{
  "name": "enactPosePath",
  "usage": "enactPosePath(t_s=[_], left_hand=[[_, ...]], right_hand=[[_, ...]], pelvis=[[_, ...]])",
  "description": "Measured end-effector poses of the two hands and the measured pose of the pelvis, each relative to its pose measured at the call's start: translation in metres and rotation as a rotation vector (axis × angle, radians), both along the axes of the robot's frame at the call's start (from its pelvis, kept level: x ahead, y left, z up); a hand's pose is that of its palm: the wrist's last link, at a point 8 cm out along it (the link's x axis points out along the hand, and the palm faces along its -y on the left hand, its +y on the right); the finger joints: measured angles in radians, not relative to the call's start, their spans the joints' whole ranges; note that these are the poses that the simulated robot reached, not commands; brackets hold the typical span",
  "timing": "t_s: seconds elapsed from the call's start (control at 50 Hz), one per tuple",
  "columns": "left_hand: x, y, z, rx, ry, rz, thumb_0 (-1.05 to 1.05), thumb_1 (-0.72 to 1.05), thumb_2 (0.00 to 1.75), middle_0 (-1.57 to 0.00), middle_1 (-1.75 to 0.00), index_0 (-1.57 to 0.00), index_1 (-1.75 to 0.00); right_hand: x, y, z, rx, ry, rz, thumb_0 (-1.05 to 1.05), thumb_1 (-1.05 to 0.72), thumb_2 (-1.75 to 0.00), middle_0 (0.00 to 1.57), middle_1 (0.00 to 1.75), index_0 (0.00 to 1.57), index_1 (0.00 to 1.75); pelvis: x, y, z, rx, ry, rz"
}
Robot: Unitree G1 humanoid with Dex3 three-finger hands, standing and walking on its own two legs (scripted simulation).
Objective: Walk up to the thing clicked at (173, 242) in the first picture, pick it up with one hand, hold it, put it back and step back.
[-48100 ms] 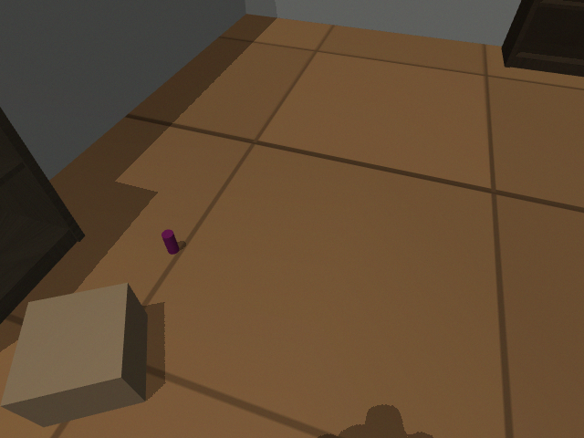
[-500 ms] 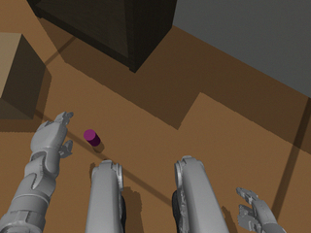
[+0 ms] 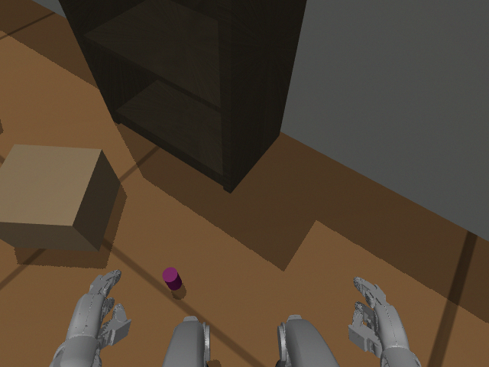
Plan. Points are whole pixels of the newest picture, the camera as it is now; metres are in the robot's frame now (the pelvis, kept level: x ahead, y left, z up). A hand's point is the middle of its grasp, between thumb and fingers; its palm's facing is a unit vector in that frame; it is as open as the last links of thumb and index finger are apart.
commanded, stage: home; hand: left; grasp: from above
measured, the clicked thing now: (172, 279) +0.43 +0.21 -0.58
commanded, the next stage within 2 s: none
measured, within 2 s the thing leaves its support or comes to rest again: neither
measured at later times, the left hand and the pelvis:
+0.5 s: hand (106, 331) +0.20 +0.18 +0.03, palm faces +0.09 -0.98 -0.20, open 7.4 cm; pelvis +0.04 +0.00 +0.08, yaw +2 degrees
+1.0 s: hand (106, 330) +0.20 +0.18 +0.03, palm faces +0.08 -0.97 -0.21, open 7.4 cm; pelvis +0.04 +0.00 +0.08, yaw +1 degrees
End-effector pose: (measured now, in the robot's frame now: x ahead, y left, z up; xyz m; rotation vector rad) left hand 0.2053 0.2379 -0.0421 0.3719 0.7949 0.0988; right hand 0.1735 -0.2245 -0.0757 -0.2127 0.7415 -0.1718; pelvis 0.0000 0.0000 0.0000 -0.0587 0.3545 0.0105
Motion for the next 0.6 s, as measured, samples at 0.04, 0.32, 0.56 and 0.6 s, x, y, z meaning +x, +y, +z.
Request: enactPosePath(t_s=[0.04, 0.32, 0.56, 0.6], left_hand=[[-0.004, -0.001, 0.016, -0.030, 0.007, 0.037, 0.01, 0.89, 0.90, -0.21, -0.30, -0.21, -0.30], [-0.023, -0.005, 0.100, -0.151, -0.007, 0.147, 0.01, 0.90, 0.90, -0.20, -0.30, -0.21, -0.30], [-0.028, -0.007, 0.098, -0.173, 0.005, 0.152, 0.01, 0.90, 0.90, -0.20, -0.30, -0.20, -0.30], [-0.028, -0.008, 0.098, -0.173, 0.004, 0.151, 0.02, 0.90, 0.90, -0.20, -0.30, -0.20, -0.30]], right_hand=[[-0.005, -0.001, 0.013, -0.008, 0.005, -0.018, 0.01, -0.91, -0.90, 0.21, 0.30, 0.21, 0.30], [0.002, -0.016, 0.088, -0.070, -0.115, -0.078, 0.01, -0.91, -0.90, 0.21, 0.30, 0.20, 0.30], [0.034, -0.016, 0.105, -0.084, -0.208, -0.016, 0.01, -0.91, -0.90, 0.21, 0.30, 0.21, 0.30], [0.035, -0.015, 0.105, -0.084, -0.206, -0.010, 0.01, -0.91, -0.90, 0.21, 0.30, 0.21, 0.30]], pelvis=[[0.006, 0.000, 0.014, 0.001, -0.023, 0.004], [0.039, 0.000, 0.073, 0.010, -0.140, 0.018], [0.042, -0.003, 0.076, 0.018, -0.171, 0.027], [0.042, -0.003, 0.077, 0.018, -0.173, 0.028]])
